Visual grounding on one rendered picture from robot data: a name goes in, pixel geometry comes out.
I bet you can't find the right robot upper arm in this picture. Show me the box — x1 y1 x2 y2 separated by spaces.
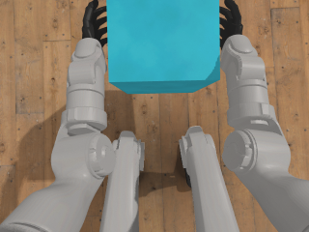
221 129 309 232

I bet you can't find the robot right hand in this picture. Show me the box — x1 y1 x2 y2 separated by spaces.
219 0 243 50

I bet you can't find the left robot upper arm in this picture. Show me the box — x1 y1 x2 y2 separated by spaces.
0 131 117 232

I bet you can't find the carton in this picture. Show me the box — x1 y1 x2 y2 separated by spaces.
106 0 220 95

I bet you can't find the right robot forearm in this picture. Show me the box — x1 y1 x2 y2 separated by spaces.
220 34 286 140

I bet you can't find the right robot foot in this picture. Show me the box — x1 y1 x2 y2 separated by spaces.
180 153 191 187

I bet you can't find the left robot forearm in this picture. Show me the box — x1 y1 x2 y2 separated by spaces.
50 38 108 170

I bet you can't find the robot right thigh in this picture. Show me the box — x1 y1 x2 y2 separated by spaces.
179 131 239 232

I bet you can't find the robot left hand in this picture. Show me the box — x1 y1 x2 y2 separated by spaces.
81 0 108 47

